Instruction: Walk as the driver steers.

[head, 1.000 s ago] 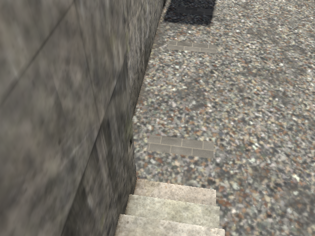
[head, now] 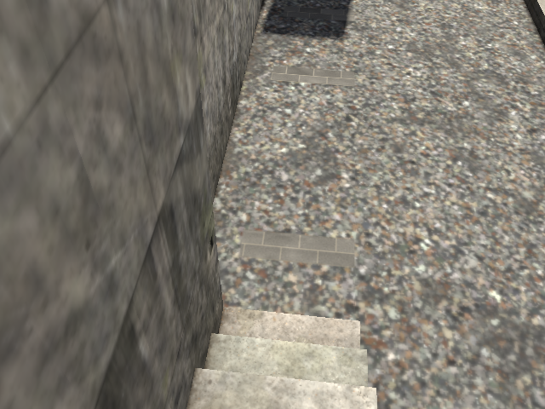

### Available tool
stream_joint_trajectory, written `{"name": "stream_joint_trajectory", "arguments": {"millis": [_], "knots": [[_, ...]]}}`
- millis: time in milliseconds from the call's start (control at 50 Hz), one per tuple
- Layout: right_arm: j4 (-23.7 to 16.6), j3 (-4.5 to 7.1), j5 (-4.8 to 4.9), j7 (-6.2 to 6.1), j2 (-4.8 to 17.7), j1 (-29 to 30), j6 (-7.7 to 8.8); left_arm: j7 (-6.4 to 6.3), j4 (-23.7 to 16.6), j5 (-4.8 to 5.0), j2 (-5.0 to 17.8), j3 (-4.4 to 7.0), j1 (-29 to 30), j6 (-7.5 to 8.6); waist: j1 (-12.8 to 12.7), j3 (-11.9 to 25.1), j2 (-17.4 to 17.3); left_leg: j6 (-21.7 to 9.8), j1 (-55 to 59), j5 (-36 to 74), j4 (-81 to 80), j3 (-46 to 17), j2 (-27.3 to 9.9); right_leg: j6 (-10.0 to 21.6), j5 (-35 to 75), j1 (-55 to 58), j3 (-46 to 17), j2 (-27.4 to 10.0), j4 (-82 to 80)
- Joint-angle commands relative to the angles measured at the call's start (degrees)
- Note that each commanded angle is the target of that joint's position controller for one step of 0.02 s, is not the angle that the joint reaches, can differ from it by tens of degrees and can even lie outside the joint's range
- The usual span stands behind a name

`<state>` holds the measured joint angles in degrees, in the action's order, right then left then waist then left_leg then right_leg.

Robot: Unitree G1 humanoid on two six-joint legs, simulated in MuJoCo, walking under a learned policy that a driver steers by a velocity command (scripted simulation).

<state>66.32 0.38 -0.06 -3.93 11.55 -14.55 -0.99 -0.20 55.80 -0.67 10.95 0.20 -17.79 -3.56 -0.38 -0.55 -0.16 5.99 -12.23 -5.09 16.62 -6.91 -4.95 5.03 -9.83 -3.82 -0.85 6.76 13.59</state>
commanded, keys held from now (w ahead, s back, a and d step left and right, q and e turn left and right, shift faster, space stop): no key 0.22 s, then w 0.78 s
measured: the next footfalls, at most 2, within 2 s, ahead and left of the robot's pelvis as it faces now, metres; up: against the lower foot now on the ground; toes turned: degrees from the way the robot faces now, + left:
left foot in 1.20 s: +0.26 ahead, +0.27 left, -0.19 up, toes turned +1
right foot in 1.58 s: +0.31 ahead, -0.13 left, -0.19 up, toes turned +6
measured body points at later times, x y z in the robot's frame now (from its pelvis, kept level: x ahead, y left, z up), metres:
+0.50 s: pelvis +0.03 +0.01 +0.00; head +0.03 +0.03 +0.45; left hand +0.06 +0.24 -0.16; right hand +0.02 -0.25 -0.15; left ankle +0.05 +0.18 -0.75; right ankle -0.03 -0.07 -0.75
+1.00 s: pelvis +0.11 +0.05 -0.08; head +0.13 +0.08 +0.37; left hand +0.10 +0.30 -0.24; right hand +0.08 -0.22 -0.21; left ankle +0.07 +0.18 -0.72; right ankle -0.03 -0.07 -0.75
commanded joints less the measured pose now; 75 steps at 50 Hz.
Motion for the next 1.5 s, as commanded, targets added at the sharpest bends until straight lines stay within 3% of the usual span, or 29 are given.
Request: {"name": "stream_joint_trajectory", "arguments": {"millis": [20,220,320,540,820,880,940,980,1000,1020,1060,1080,1100,1120,1140,1160,1180,1200,1220,1240,1260,1300,1320,1360,1380,1420,1440,1460,1500], "knots": [[-0.5,0.77,0.0,-0.19,6.0,-3.7,0.15,-0.15,-1.5,0.01,5.1,0.88,-3.0,0.43,0.1,-1.7,-0.1,-1.7,1.8,1.1,-0.9,-0.7,-0.4,-2.5,10.0,-4.1,-6.5,-8.6,-3.0],[-0.2,1.06,0.66,0.2,6.6,-4.5,0.74,-0.94,-1.6,0.12,4.9,0.94,-3.2,-0.53,-0.3,-2.1,0.0,-1.8,0.9,0.9,-2.4,-1.1,-1.0,-2.9,10.4,-2.2,-6.5,-8.4,-2.5],[-1.1,1.01,0.32,-0.56,5.4,-4.2,0.59,-1.07,-3.4,-0.23,5.5,0.97,-0.2,-0.15,0.2,-4.2,2.1,-2.3,1.9,-5.0,-0.1,1.0,0.9,-1.9,-11.7,-8.0,-9.6,-9.2,-8.8],[-3.1,1.54,2.25,-1.06,6.9,-4.7,3.2,-1.17,-5.2,0.77,5.5,1.65,-3.0,0.91,-0.7,-1.9,-0.2,-4.7,-3.1,-0.6,5.0,1.1,0.7,-0.9,9.6,3.4,-7.1,-8.4,1.4],[-4.2,2.76,1.38,1.43,7.4,-9.1,5.1,-1.97,-3.7,2.3,5.4,3.94,-6.0,3.01,-0.1,-2.9,0.7,-10.0,-6.2,-1.4,27.2,3.7,1.9,2.8,12.3,-3.3,-7.4,-6.4,21.1],[-3.4,3.51,0.6,1.92,7.5,-12.9,5.12,-1.99,-2.8,3.95,5.5,4.55,-9.7,4.02,0.7,-2.9,-0.4,-12.3,-10.1,-2.7,34.4,1.8,2.0,1.8,8.7,-7.3,-6.5,-5.0,31.7],[-4.8,3.29,1.09,2.37,6.5,-11.0,5.9,-1.68,-2.4,3.96,5.8,4.88,-14.0,5.51,-1.6,-3.4,4.1,-12.2,-23.5,-9.6,46.4,1.8,2.8,4.2,15.8,-4.8,-12.7,-8.8,37.4],[-9.4,2.34,0.94,2.25,5.2,0.1,7.04,-0.65,-2.0,3.88,9.1,5.29,-15.8,6.23,-5.2,-7.1,10.9,-9.4,-45.8,-34.6,61.2,3.1,1.4,9.0,33.7,6.6,-26.7,-20.1,31.6],[-11.2,2.16,1.32,2.35,5.7,3.2,7.88,0.14,-3.1,3.13,10.3,5.61,-15.6,6.6,-6.5,-7.9,6.7,-8.4,-51.9,-35.2,63.6,-0.6,-1.5,11.5,35.7,8.1,-35.0,-24.4,31.2],[-11.7,2.21,1.49,1.8,6.0,7.3,7.43,-1.01,-2.5,3.14,9.0,5.21,-18.4,7.56,-9.2,-10.3,8.2,-5.5,-61.1,-29.3,63.2,-10.6,-6.2,11.0,31.0,11.5,-38.9,-30.1,31.2],[-14.1,2.63,1.8,2.13,9.0,7.8,7.33,-3.45,-1.2,2.95,6.9,4.78,-15.8,7.93,-5.8,-13.5,3.9,-2.9,-57.3,-16.9,46.4,-7.3,-6.8,7.4,17.1,4.2,-35.0,-24.5,29.4],[-11.2,2.99,1.65,2.43,10.6,-3.0,6.34,-4.93,-1.5,1.67,4.7,4.02,-6.6,6.36,1.0,-10.7,4.3,-4.6,-30.5,10.1,29.0,-2.3,-6.0,2.8,9.3,-13.3,-22.3,-16.0,33.8],[-6.9,2.69,0.56,3.49,7.9,-13.9,5.54,-4.95,-0.5,0.31,4.6,4.25,-2.1,4.03,5.3,-4.5,3.7,-6.1,1.4,30.4,24.0,2.9,-0.7,0.0,-7.7,-31.9,-9.4,-7.2,36.6],[-3.3,4.22,0.33,4.37,7.1,-23.3,4.34,-3.98,0.8,-0.41,3.5,3.28,-1.9,2.38,7.9,0.0,2.9,-4.7,14.9,36.3,27.2,8.6,4.9,-2.2,-14.7,-35.8,-4.4,-4.8,38.9],[-0.4,5.35,-0.52,4.83,7.6,-33.4,3.69,-3.26,2.7,1.95,4.2,3.35,3.5,1.51,12.9,0.4,5.4,-4.9,18.6,28.7,24.0,7.6,1.7,-3.4,-16.5,-32.0,-4.0,-5.1,45.4],[2.8,6.71,-1.14,6.07,10.0,-47.3,3.29,-2.34,2.4,1.81,4.0,3.0,11.0,1.87,19.1,2.1,8.9,-3.7,28.7,30.5,34.2,6.7,-1.2,-5.6,-14.4,-34.5,-7.1,-2.9,54.5],[4.6,6.99,-1.92,6.37,10.4,-56.5,3.4,-1.68,0.6,3.98,1.5,2.66,21.0,2.75,25.2,0.0,9.6,-7.1,26.4,30.1,23.4,4.3,-5.6,-8.9,-15.0,-32.7,-5.9,2.0,73.0],[5.2,6.15,-3.25,6.03,11.9,-56.5,4.67,-2.06,-2.6,5.75,-0.7,2.51,23.8,3.05,24.6,-5.0,0.8,-8.7,17.8,39.5,5.0,0.6,-9.0,-12.9,-34.0,-28.6,-3.0,10.9,93.7],[2.6,3.22,-1.69,6.31,6.6,-43.4,5.33,-1.08,-0.4,4.93,-3.3,2.14,11.0,2.03,12.0,-5.7,-14.3,-4.1,17.4,51.6,16.5,3.5,-6.4,-8.3,-49.2,-34.5,-7.2,7.8,103.2],[3.4,3.21,-0.94,6.2,13.6,-38.8,5.73,-1.26,0.3,5.31,-7.5,2.64,-8.2,1.26,0.7,-6.0,-34.0,-7.6,12.9,51.3,19.3,-8.3,-9.1,-6.8,-45.0,-35.9,-8.2,7.6,109.5],[1.0,2.98,0.12,6.16,14.4,-33.6,6.23,-1.32,1.5,4.14,-6.6,2.22,-13.7,1.03,-2.3,-6.6,-30.9,-9.4,10.2,45.5,19.2,-14.4,-13.1,-6.3,-38.8,-40.2,-10.9,3.9,111.5],[-3.2,1.72,-0.15,6.48,11.8,-22.7,5.2,-0.93,-0.1,6.09,-0.2,3.27,-5.8,0.47,-2.5,-5.6,3.9,-11.6,-4.4,19.1,15.4,-13.2,-13.7,-4.5,-20.9,-33.5,-11.2,0.7,103.8],[-1.1,4.58,1.57,5.11,21.5,-25.3,5.37,-1.48,-3.4,6.86,-5.0,2.48,-5.2,-0.25,-2.3,-8.3,-8.9,-18.5,-4.5,23.7,11.1,-26.5,-24.8,-5.1,-16.7,-39.1,-17.9,0.0,101.8],[-2.8,3.27,-1.42,2.48,14.8,-24.9,6.74,-1.93,-9.5,5.82,0.5,2.87,6.1,-2.79,2.6,-13.0,-3.5,-21.1,-10.5,1.3,9.5,-25.9,-24.8,-5.0,-8.1,-41.1,-21.8,-4.0,86.9],[-5.2,4.0,-0.63,1.32,15.7,-19.4,6.43,-1.47,-9.4,5.36,1.4,3.23,5.1,-3.66,1.2,-12.6,-1.4,-19.4,-16.1,-17.0,9.9,-22.6,-21.4,-6.3,-2.7,-35.6,-19.6,-5.4,76.9],[-7.9,3.35,0.08,-0.56,13.7,-15.3,3.89,-1.22,-11.0,4.01,0.3,2.51,7.3,-3.33,1.8,-14.4,-8.3,-15.3,-20.8,-33.6,1.9,-15.4,-16.4,-9.7,-3.9,-28.1,-14.1,-6.0,58.7],[-8.5,3.47,-2.65,-0.07,14.0,-13.1,4.14,-1.25,-9.5,3.15,-0.1,2.08,5.7,-2.95,0.8,-15.4,-14.7,-15.8,-29.0,-32.3,1.2,-12.4,-15.9,-11.3,-1.5,-18.2,-9.0,-4.5,65.2],[-8.8,3.93,-2.17,0.17,13.5,-12.5,4.27,-1.06,-7.5,2.79,-0.6,1.48,1.9,-2.29,-0.1,-16.0,-18.8,-15.2,-31.1,-31.8,-0.2,-6.3,-14.2,-12.4,-5.1,-14.9,-6.2,-4.5,64.9],[-8.4,4.57,-1.9,0.65,12.3,-13.6,4.24,-0.76,-4.8,2.44,0.4,0.82,-0.9,-1.62,0.0,-17.2,-17.9,-13.2,-31.4,-29.8,3.0,1.8,-12.0,-11.9,-9.3,-11.0,-3.3,-4.9,59.5]]}}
